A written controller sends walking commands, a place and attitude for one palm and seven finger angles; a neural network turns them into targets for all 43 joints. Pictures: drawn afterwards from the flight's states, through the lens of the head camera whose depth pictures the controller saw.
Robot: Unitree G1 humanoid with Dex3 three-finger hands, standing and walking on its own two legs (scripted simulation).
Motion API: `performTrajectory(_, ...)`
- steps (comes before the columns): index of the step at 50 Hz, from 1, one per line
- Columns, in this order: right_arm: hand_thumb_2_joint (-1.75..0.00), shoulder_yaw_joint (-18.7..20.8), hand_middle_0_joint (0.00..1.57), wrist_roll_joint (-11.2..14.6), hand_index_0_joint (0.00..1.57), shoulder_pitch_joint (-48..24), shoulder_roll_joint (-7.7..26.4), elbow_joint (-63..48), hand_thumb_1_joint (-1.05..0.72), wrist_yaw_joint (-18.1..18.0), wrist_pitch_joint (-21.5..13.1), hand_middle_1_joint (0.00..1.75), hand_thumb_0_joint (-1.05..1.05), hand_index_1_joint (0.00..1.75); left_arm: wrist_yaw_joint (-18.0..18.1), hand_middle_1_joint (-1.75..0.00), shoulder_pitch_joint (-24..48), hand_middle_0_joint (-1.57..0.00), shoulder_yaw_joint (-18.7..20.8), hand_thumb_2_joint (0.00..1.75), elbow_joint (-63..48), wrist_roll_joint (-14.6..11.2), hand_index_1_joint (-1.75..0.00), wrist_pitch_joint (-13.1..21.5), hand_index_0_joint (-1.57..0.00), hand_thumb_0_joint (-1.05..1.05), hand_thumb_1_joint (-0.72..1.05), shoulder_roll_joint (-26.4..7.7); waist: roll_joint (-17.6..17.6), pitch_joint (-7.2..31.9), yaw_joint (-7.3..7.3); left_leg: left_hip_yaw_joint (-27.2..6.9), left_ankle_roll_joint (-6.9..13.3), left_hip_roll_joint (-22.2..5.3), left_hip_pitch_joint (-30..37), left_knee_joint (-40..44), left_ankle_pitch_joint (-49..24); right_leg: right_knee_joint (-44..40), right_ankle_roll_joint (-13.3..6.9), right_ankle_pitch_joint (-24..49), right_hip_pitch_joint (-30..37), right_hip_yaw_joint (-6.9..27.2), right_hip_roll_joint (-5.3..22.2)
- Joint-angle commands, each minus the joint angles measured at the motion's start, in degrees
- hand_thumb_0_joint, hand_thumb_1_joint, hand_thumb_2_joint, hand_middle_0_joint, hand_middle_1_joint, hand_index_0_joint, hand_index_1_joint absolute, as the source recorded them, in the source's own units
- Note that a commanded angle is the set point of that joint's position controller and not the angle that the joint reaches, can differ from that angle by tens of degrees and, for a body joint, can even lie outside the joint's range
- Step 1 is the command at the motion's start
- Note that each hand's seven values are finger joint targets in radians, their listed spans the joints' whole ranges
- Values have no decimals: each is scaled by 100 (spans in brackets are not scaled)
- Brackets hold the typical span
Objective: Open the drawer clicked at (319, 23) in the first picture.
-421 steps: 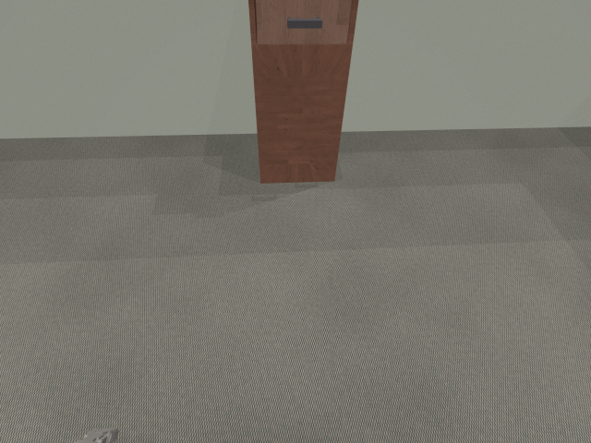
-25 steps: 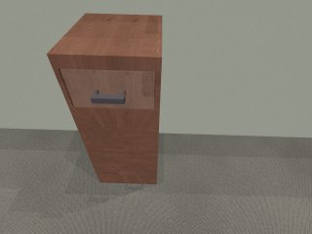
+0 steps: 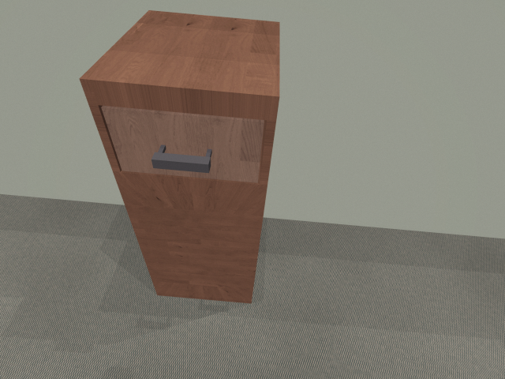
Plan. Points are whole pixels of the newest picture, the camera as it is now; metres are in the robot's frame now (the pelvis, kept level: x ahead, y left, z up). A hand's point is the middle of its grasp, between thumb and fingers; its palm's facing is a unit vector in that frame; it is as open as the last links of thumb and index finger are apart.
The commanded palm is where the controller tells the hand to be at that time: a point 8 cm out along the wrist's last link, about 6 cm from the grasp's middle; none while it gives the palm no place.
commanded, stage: come to a stop and stand still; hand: left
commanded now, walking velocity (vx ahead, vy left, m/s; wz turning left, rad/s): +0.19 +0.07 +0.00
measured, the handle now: (183, 156) +0.55 +0.20 +0.03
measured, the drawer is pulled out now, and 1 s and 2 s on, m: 0.00 0.00 0.00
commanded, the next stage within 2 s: look again from close up in 1.44 s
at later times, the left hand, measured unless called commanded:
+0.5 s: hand out of the picture +0.11 +0.16 -0.17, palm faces +0.11 -0.97 -0.20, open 7.2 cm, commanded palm none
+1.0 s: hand out of the picture -0.03 +0.12 -0.16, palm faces +0.08 -0.98 -0.15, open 7.3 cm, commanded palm none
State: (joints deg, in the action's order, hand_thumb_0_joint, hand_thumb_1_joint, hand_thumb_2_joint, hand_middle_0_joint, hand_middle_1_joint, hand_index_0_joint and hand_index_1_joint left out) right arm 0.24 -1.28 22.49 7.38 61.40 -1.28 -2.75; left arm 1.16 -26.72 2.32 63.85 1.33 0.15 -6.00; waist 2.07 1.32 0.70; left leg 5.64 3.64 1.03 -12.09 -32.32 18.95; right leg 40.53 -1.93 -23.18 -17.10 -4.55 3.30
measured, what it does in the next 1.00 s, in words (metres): steps on the spot: right foot, then right foot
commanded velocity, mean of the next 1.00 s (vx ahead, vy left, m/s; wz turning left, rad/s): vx -0.01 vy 0.00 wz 0.00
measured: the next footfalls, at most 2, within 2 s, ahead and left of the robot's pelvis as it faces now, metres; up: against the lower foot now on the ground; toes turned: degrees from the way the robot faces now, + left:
right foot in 0.28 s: +0.16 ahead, -0.13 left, +0.00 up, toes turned -4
right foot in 0.90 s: +0.02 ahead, -0.11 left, +0.00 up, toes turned -2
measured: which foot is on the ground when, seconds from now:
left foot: down 0.00-1.00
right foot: up 0.00-0.26, down 0.28-0.56, up 0.58-0.88, down 0.90-1.00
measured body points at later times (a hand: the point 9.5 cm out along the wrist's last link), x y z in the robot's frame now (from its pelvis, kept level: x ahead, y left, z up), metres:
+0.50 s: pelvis +0.03 -0.02 +0.00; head +0.05 -0.02 +0.45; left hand +0.10 +0.21 -0.15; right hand +0.04 -0.24 -0.16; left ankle +0.01 +0.09 -0.72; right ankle +0.12 -0.13 -0.73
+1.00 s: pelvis +0.01 -0.03 +0.01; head +0.01 -0.04 +0.46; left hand -0.03 +0.17 -0.15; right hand -0.02 -0.24 -0.16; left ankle +0.02 +0.09 -0.73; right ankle -0.02 -0.12 -0.73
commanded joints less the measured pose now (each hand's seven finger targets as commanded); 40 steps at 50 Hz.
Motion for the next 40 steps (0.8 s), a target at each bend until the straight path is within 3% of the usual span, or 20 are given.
performTrajectory(1,-90,84,20,-14,20,1073,533,89,-90,-75,-104,30,0,30,-71,-30,705,-20,50,90,-680,55,-30,264,-20,0,90,-242,-825,-1240,-397,-2515,1130,-2001,654,2098,-652,2010,-158,-286,-2496,256,184)
performTrajectory(4,-90,16,20,-17,20,824,438,9,-90,-92,-210,30,0,30,-106,-30,682,-20,-8,90,-611,13,-30,255,-20,0,90,-36,-284,-1028,-183,-1531,929,-1638,521,1878,-3070,1711,20,307,-1938,126,193)
performTrajectory(6,-90,-32,20,-3,20,688,434,23,-90,-133,-235,30,0,30,-62,-30,571,-20,-42,90,-581,-23,-30,193,-20,0,90,69,-567,-744,-56,-888,734,-1399,416,1645,-4447,1127,112,611,-1302,68,103)
performTrajectory(9,-90,-48,20,3,20,538,427,80,-90,-170,-163,30,0,30,17,-30,672,-20,-71,90,-551,-63,-30,138,-20,0,90,-7,-938,-632,-45,-648,540,-1289,309,1323,-5325,137,131,949,-557,1,-54)
performTrajectory(11,-90,7,20,8,20,432,496,103,-90,-181,-90,30,0,30,42,-30,579,-20,-45,90,-537,-64,-30,141,-20,0,90,-155,-746,-601,43,-658,419,-1258,218,1024,-4826,-726,136,1386,21,34,-49)
performTrajectory(13,-90,62,20,72,20,444,426,117,-90,-150,-39,30,0,30,78,-30,192,-20,16,90,-433,-42,-30,211,-20,0,90,-538,-174,-263,193,-578,54,-913,-34,448,-3308,-1500,138,3109,1022,293,199)
performTrajectory(14,-90,74,20,108,20,591,320,103,-90,-126,-11,30,0,30,124,-30,127,-20,56,90,-446,-43,-30,231,-20,0,90,-799,302,83,115,-506,-129,-571,-605,131,-1946,-1107,-139,4925,1707,1083,774)
performTrajectory(15,-90,115,20,152,20,797,198,118,-90,-102,42,30,0,30,133,-30,174,-20,81,90,-466,-67,-30,222,-20,0,90,-1009,525,213,-12,-405,-260,-212,-853,-72,-212,-947,-584,6187,1814,1429,1497)
performTrajectory(16,-90,165,20,158,20,874,70,139,-90,-100,102,30,0,30,132,-30,268,-20,89,90,-542,-72,-30,175,-20,0,90,-1147,548,248,-85,-358,-303,-100,-663,-278,563,-1051,-802,6525,1548,1350,1801)
performTrajectory(17,-90,142,20,157,20,747,12,128,-90,-112,184,30,0,30,158,-30,353,-20,99,90,-581,-50,-30,178,-20,0,90,-1114,1219,425,-51,-264,-355,-163,-601,-755,1085,-1305,-973,6314,1448,1480,1797)
performTrajectory(19,-90,171,20,132,20,444,22,50,-90,-111,279,30,0,30,216,-30,627,-20,104,90,-652,4,-30,131,-20,0,90,-962,1477,295,10,-356,-390,-204,-725,-1275,1428,-1554,-1113,5891,1160,1418,1737)
performTrajectory(25,-90,204,20,70,20,602,-40,72,-90,6,361,30,0,30,208,-30,1329,-20,297,90,-1041,24,-30,-74,-20,0,90,-1176,443,89,-249,21,-423,-99,329,-14,-99,-1898,-651,1685,-430,1164,1288)
performTrajectory(26,-90,201,20,61,20,715,15,88,-90,20,356,30,0,30,179,-30,1454,-20,274,90,-1099,-4,-30,-127,-20,0,90,-1106,219,-120,-322,-29,-375,-142,572,455,-321,-1787,-428,573,-867,933,976)
performTrajectory(27,-90,230,20,16,20,690,229,16,-90,15,339,30,0,30,147,-30,1475,-20,229,90,-1193,-32,-30,-179,-20,0,90,-882,-569,-305,-313,-612,-218,-513,371,1067,217,-1386,-190,-296,-1203,660,524)
performTrajectory(28,-90,280,20,-72,20,427,546,-163,-90,7,322,30,0,30,101,-30,1493,-20,182,90,-1249,-72,-30,-222,-20,0,90,-604,-1654,-629,-273,-1759,107,-1373,-484,2102,1418,-554,89,-396,-1119,76,-28)
performTrajectory(29,-90,321,20,-95,20,-41,735,-375,-90,3,314,30,0,30,101,-30,1471,-20,180,90,-1255,-21,-30,-262,-20,0,90,-542,-1926,-953,-210,-2440,429,-1883,-1352,2728,2052,434,94,-273,-840,145,-179)
performTrajectory(30,-90,287,20,-91,20,-418,741,-477,-90,-19,282,30,0,30,69,-30,1362,-20,168,90,-1147,25,-30,-264,-20,0,90,-564,-1762,-990,-93,-2355,564,-1868,-1748,2868,2143,1100,31,-14,-624,535,-91)
performTrajectory(32,-90,223,20,-89,20,-748,687,-546,-90,-26,218,30,0,30,-24,-30,860,-20,143,90,-898,66,-30,-206,-20,0,90,-399,-870,-886,165,-1774,518,-1579,-1453,2553,1557,1674,44,258,-630,453,-185)
performTrajectory(36,-90,211,20,-73,20,-167,718,-351,-90,-61,106,30,0,30,-79,-30,914,-20,32,90,-809,55,-30,-51,-20,0,90,-333,-686,-689,-161,-1517,538,-1493,43,2344,722,958,123,137,-1147,207,-122)
performTrajectory(40,-90,223,20,-85,20,117,759,-191,-90,-71,122,30,0,30,-62,-30,959,-20,-43,90,-758,10,-30,-5,-20,0,90,-287,-817,-579,-341,-1644,652,-1654,312,2159,205,-316,103,-415,-618,175,-118)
